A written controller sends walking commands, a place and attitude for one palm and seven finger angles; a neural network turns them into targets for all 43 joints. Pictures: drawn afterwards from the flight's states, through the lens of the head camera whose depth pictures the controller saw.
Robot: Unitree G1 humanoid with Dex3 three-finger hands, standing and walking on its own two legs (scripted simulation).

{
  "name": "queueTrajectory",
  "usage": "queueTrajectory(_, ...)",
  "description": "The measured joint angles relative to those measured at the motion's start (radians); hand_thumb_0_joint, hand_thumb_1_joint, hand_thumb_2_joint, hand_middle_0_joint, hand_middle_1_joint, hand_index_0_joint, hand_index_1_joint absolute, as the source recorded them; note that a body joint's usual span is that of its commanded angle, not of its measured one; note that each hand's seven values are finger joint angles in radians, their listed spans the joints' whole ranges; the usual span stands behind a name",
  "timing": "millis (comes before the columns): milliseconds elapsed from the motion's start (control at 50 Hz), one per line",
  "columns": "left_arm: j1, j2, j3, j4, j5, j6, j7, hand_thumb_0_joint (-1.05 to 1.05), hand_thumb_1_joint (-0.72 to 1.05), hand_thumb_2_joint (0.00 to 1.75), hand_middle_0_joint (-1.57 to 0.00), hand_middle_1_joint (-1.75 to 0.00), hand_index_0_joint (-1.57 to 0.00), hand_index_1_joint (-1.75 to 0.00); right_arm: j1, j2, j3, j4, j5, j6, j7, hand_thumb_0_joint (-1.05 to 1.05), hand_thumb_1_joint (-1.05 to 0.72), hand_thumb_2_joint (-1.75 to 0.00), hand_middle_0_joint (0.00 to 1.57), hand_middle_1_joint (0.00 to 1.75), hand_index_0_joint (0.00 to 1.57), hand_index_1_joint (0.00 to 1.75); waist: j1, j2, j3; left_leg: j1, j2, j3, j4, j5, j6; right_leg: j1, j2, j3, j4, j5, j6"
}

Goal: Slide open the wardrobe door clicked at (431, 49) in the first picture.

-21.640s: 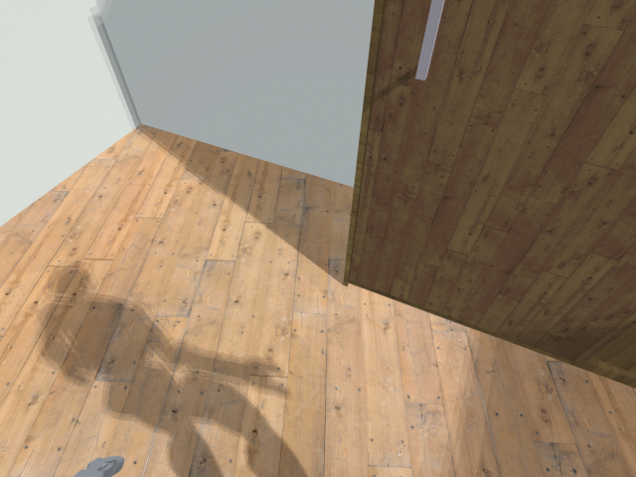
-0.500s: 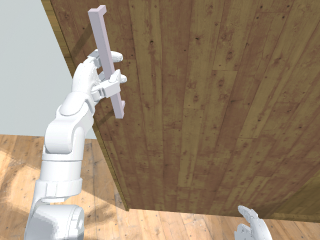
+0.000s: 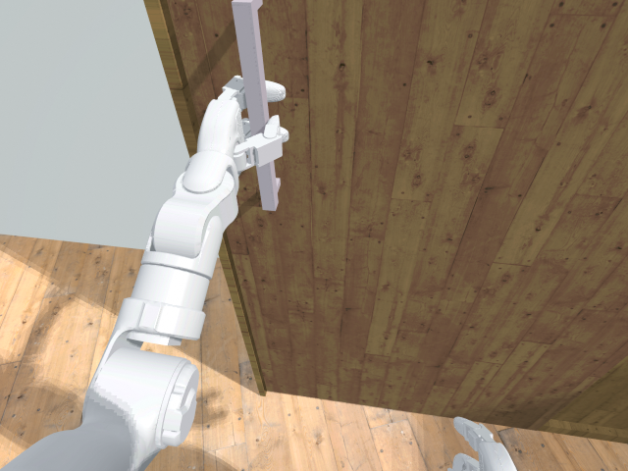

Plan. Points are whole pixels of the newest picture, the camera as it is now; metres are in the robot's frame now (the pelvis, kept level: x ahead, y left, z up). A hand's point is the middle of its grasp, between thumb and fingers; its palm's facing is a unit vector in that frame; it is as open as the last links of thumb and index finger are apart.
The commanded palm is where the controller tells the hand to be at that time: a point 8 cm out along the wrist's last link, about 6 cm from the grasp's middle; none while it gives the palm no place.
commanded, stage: tug the door sideways, standing still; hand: left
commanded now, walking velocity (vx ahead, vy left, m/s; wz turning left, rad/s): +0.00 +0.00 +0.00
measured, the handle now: (263, 116) +0.47 +0.12 +0.24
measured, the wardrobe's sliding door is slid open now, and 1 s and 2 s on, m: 0.01 0.05 0.34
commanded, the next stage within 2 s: step sideways, sliding the door along in 0.12 s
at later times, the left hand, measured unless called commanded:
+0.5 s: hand (297, 146) +0.42 +0.07 +0.23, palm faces +0.04 -1.00 -0.08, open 5.8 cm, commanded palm +0.40 +0.10 +0.23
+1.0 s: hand (319, 149) +0.43 +0.04 +0.22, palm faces +0.21 -0.98 -0.06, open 6.2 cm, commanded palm +0.40 +0.02 +0.22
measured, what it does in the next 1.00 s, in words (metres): steps to the right: left foot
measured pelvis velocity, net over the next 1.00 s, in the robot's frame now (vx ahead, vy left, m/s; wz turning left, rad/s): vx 0.02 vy -0.14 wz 0.01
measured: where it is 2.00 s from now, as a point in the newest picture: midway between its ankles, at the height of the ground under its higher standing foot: outside the picture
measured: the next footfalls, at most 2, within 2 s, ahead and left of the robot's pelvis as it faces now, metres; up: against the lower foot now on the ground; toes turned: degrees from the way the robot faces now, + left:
left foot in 0.78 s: +0.06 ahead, +0.05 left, +0.00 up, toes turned +8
right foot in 1.14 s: +0.13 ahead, -0.38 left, +0.00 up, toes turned -4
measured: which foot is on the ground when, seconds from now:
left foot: down 0.00-0.54, up 0.56-0.76, down 0.78-1.00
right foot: down 0.00-0.76, up 0.78-1.00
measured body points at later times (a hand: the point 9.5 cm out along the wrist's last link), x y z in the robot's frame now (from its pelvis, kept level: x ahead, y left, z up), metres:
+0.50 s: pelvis -0.01 -0.03 -0.01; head +0.01 -0.05 +0.44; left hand +0.41 +0.12 +0.23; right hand +0.11 -0.26 -0.13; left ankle -0.01 +0.11 -0.74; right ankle -0.02 -0.12 -0.73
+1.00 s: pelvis +0.02 -0.14 -0.01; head +0.12 -0.11 +0.43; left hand +0.41 +0.09 +0.22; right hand +0.25 -0.31 -0.11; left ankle +0.02 +0.05 -0.74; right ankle +0.08 -0.33 -0.67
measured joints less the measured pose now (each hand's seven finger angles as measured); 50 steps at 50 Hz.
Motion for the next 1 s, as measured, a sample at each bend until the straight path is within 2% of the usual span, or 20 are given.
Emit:
queueTrajectory(240, -0.077, -0.019, -0.035, 0.132, -0.014, -0.066, 0.032, -0.01, 0.78, 0.82, -0.33, -1.37, -0.25, -1.39, 0.036, 0.002, -0.007, 0.041, 0.002, -0.040, 0.003, 0.01, -0.90, -0.90, 0.20, 0.30, 0.20, 0.30, -0.008, -0.003, 0.005, -0.020, -0.005, 0.000, -0.002, 0.022, 0.005, -0.020, -0.005, 0.000, 0.000, 0.021, 0.003)
queueTrajectory(260, -0.073, -0.010, -0.032, 0.146, -0.013, -0.093, 0.020, -0.01, 0.77, 0.82, -0.34, -1.37, -0.26, -1.39, 0.032, 0.000, -0.002, 0.043, -0.003, -0.040, 0.000, 0.01, -0.90, -0.90, 0.20, 0.30, 0.20, 0.30, -0.010, -0.001, -0.001, -0.030, -0.003, 0.004, 0.003, 0.021, 0.006, -0.032, -0.003, 0.004, 0.003, 0.022, 0.004)
queueTrajectory(340, -0.015, 0.067, -0.026, 0.178, 0.006, -0.304, -0.005, -0.02, 0.72, 0.82, -0.38, -1.38, -0.29, -1.38, 0.009, 0.008, -0.004, 0.028, -0.019, -0.048, -0.026, 0.01, -0.90, -0.90, 0.21, 0.30, 0.20, 0.30, -0.038, -0.002, -0.005, -0.065, 0.011, 0.045, 0.036, 0.002, 0.007, -0.099, 0.007, 0.048, 0.067, 0.001, 0.006)
queueTrajectory(400, 0.021, 0.099, -0.008, 0.145, 0.002, -0.395, 0.006, -0.03, 0.72, 0.83, -0.40, -1.39, -0.29, -1.38, 0.015, 0.020, -0.018, 0.003, -0.020, -0.056, -0.050, 0.01, -0.90, -0.90, 0.21, 0.30, 0.20, 0.30, -0.051, -0.009, 0.019, -0.079, 0.022, 0.062, 0.070, -0.020, 0.006, -0.174, 0.027, 0.082, 0.246, -0.107, 0.002)
queueTrajectory(440, 0.036, 0.108, 0.007, 0.114, -0.001, -0.426, 0.010, -0.03, 0.72, 0.84, -0.42, -1.39, -0.29, -1.38, 0.023, 0.025, -0.026, 0.003, -0.022, -0.056, -0.056, 0.01, -0.90, -0.90, 0.21, 0.30, 0.20, 0.30, -0.053, -0.007, 0.047, -0.074, 0.036, 0.056, 0.081, -0.028, -0.002, -0.204, 0.046, 0.087, 0.336, -0.166, -0.003)
queueTrajectory(480, 0.044, 0.113, 0.021, 0.084, -0.002, -0.445, 0.012, -0.04, 0.72, 0.85, -0.43, -1.40, -0.30, -1.39, 0.033, 0.024, -0.030, 0.006, -0.020, -0.049, -0.054, 0.01, -0.90, -0.90, 0.21, 0.30, 0.20, 0.30, -0.044, 0.000, 0.076, -0.071, 0.058, 0.046, 0.104, -0.042, -0.019, -0.203, 0.055, 0.077, 0.318, -0.182, -0.008)
queueTrajectory(520, 0.041, 0.122, 0.033, 0.060, 0.001, -0.457, 0.010, -0.04, 0.72, 0.85, -0.43, -1.40, -0.30, -1.39, 0.044, 0.019, -0.032, 0.005, -0.015, -0.041, -0.051, 0.01, -0.90, -0.90, 0.21, 0.30, 0.20, 0.30, -0.033, 0.003, 0.101, -0.083, 0.079, 0.034, 0.160, -0.074, -0.038, -0.170, 0.054, 0.066, 0.209, -0.128, -0.014)
queueTrajectory(540, 0.037, 0.129, 0.041, 0.047, 0.006, -0.459, 0.008, -0.04, 0.71, 0.85, -0.44, -1.40, -0.30, -1.39, 0.046, 0.017, -0.032, 0.005, -0.011, -0.037, -0.050, 0.01, -0.90, -0.90, 0.21, 0.30, 0.20, 0.30, -0.030, 0.000, 0.111, -0.102, 0.089, 0.031, 0.211, -0.099, -0.033, -0.162, 0.055, 0.054, 0.177, -0.023, -0.022)
queueTrajectory(580, 0.036, 0.121, 0.056, 0.017, 0.021, -0.467, 0.014, -0.04, 0.72, 0.85, -0.45, -1.40, -0.29, -1.39, 0.033, 0.007, -0.044, 0.026, -0.009, -0.032, -0.053, 0.01, -0.90, -0.90, 0.21, 0.30, 0.20, 0.30, -0.040, 0.009, 0.136, -0.166, 0.085, -0.005, 0.390, -0.203, -0.013, -0.163, 0.068, 0.021, 0.209, -0.008, -0.054)
queueTrajectory(620, 0.039, 0.104, 0.055, -0.019, 0.035, -0.472, 0.017, -0.05, 0.72, 0.85, -0.45, -1.41, -0.28, -1.38, 0.021, -0.002, -0.060, 0.049, -0.010, -0.037, -0.055, 0.01, -0.90, -0.90, 0.21, 0.30, 0.20, 0.30, -0.031, -0.001, 0.162, -0.229, 0.054, -0.016, 0.572, -0.249, -0.011, -0.147, 0.066, 0.008, 0.202, -0.044, -0.075)
queueTrajectory(660, 0.047, 0.091, 0.047, -0.061, 0.048, -0.479, 0.019, -0.05, 0.73, 0.85, -0.46, -1.41, -0.28, -1.37, 0.012, -0.012, -0.070, 0.053, -0.016, -0.040, -0.054, 0.01, -0.90, -0.90, 0.21, 0.30, 0.20, 0.30, -0.017, -0.018, 0.188, -0.257, 0.037, 0.011, 0.631, -0.241, -0.016, -0.125, 0.060, 0.005, 0.169, -0.044, -0.081)
queueTrajectory(700, 0.056, 0.082, 0.035, -0.106, 0.061, -0.482, 0.023, -0.06, 0.73, 0.85, -0.46, -1.41, -0.27, -1.36, 0.002, -0.016, -0.074, 0.039, -0.023, -0.039, -0.052, 0.01, -0.91, -0.90, 0.20, 0.30, 0.20, 0.30, -0.005, -0.043, 0.207, -0.244, 0.031, 0.058, 0.537, -0.214, -0.016, -0.114, 0.049, 0.003, 0.144, -0.033, -0.082)
queueTrajectory(740, 0.063, 0.079, 0.019, -0.145, 0.073, -0.483, 0.031, -0.06, 0.73, 0.85, -0.46, -1.41, -0.25, -1.34, -0.008, -0.019, -0.074, 0.017, -0.028, -0.040, -0.049, 0.01, -0.91, -0.90, 0.20, 0.30, 0.20, 0.30, 0.003, -0.063, 0.210, -0.195, 0.033, 0.109, 0.337, -0.120, -0.016, -0.123, 0.041, -0.003, 0.151, -0.041, -0.085)
queueTrajectory(760, 0.067, 0.080, 0.012, -0.164, 0.077, -0.479, 0.036, -0.07, 0.74, 0.85, -0.47, -1.41, -0.24, -1.32, -0.012, -0.023, -0.075, 0.002, -0.029, -0.043, -0.046, 0.01, -0.91, -0.90, 0.20, 0.30, 0.20, 0.30, 0.009, -0.065, 0.202, -0.154, 0.043, 0.130, 0.218, -0.034, -0.005, -0.145, 0.044, -0.004, 0.187, -0.055, -0.083)
queueTrajectory(780, 0.069, 0.081, 0.006, -0.179, 0.077, -0.473, 0.043, -0.07, 0.74, 0.85, -0.47, -1.41, -0.23, -1.30, -0.016, -0.032, -0.081, -0.018, -0.026, -0.047, -0.040, 0.01, -0.91, -0.90, 0.20, 0.30, 0.20, 0.30, 0.013, -0.046, 0.189, -0.128, 0.064, 0.123, 0.151, 0.001, 0.015, -0.189, 0.061, -0.002, 0.273, -0.079, -0.064)
queueTrajectory(800, 0.060, 0.090, 0.001, -0.186, 0.072, -0.473, 0.047, -0.07, 0.75, 0.84, -0.47, -1.41, -0.22, -1.27, -0.038, -0.026, -0.092, -0.022, -0.021, -0.051, -0.032, 0.01, -0.91, -0.90, 0.20, 0.30, 0.20, 0.30, 0.015, -0.051, 0.206, -0.130, 0.067, 0.122, 0.171, -0.029, 0.014, -0.235, 0.063, 0.032, 0.404, -0.117, -0.046)
queueTrajectory(840, 0.056, 0.104, 0.009, -0.200, 0.062, -0.479, 0.042, -0.07, 0.76, 0.84, -0.46, -1.41, -0.20, -1.25, -0.092, -0.006, -0.100, -0.024, -0.012, -0.050, -0.009, 0.01, -0.91, -0.90, 0.20, 0.30, 0.20, 0.30, 0.024, -0.057, 0.249, -0.115, 0.078, 0.119, 0.198, -0.065, -0.008, -0.314, 0.062, 0.090, 0.645, -0.166, -0.028)
queueTrajectory(880, 0.061, 0.102, 0.019, -0.218, 0.056, -0.481, 0.038, -0.07, 0.77, 0.84, -0.44, -1.41, -0.20, -1.25, -0.127, 0.012, -0.096, -0.031, -0.008, -0.050, 0.012, 0.01, -0.91, -0.90, 0.20, 0.30, 0.20, 0.30, 0.034, -0.041, 0.272, -0.099, 0.110, 0.099, 0.185, -0.061, -0.033, -0.373, 0.041, 0.105, 0.748, -0.177, -0.012)
queueTrajectory(920, 0.060, 0.091, 0.022, -0.231, 0.059, -0.483, 0.032, -0.06, 0.77, 0.85, -0.44, -1.42, -0.19, -1.25, -0.142, 0.029, -0.089, -0.045, -0.003, -0.051, 0.026, 0.01, -0.91, -0.90, 0.20, 0.30, 0.20, 0.30, 0.057, -0.020, 0.286, -0.083, 0.151, 0.077, 0.156, -0.044, -0.058, -0.407, 0.005, 0.109, 0.731, -0.151, 0.004)
queueTrajectory(1000, 0.056, 0.098, 0.018, -0.257, 0.063, -0.477, 0.008, -0.07, 0.76, 0.86, -0.47, -1.43, -0.20, -1.26, -0.136, 0.059, -0.068, -0.081, 0.003, -0.065, 0.040, 0.01, -0.91, -0.90, 0.20, 0.30, 0.20, 0.30, 0.106, 0.004, 0.305, -0.050, 0.230, 0.030, 0.096, -0.018, -0.107, -0.391, -0.056, 0.098, 0.566, -0.080, 0.031)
